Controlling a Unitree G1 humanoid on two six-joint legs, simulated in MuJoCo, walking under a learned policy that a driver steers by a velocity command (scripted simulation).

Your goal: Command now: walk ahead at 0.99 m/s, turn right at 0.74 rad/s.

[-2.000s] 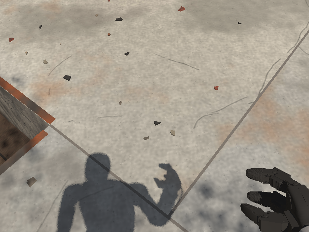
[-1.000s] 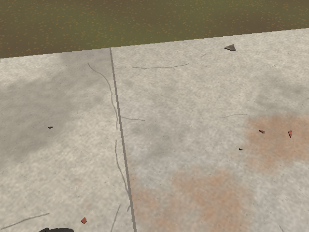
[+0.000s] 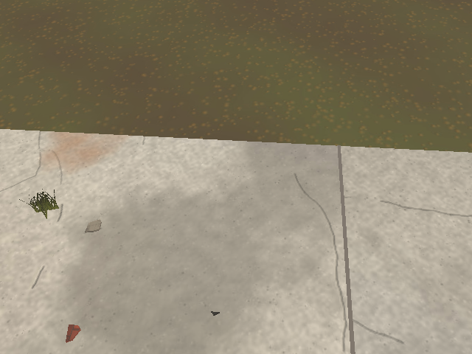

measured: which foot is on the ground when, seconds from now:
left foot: down 0.00-0.10, up 0.12-0.56, down 0.58-0.98, up 1.00-1.00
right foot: up 0.00-0.06, down 0.08-0.56, up 0.58-0.98, down 1.00-1.00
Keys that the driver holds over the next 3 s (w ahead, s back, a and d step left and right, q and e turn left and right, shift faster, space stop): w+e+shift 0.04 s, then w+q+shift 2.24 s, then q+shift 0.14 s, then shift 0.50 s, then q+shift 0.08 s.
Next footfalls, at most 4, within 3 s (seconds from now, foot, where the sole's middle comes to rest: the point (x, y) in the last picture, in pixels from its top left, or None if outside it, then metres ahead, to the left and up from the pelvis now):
0.08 right None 0.30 -0.06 -0.75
0.58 left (212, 278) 0.74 0.09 -0.75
1.00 right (222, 171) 1.18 0.04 -0.75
1.46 left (99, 158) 1.29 0.52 -0.75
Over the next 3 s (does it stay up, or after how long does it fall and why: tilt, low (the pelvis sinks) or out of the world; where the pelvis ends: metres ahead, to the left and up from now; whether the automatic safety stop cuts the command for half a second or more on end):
stays up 1.30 1.29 0.01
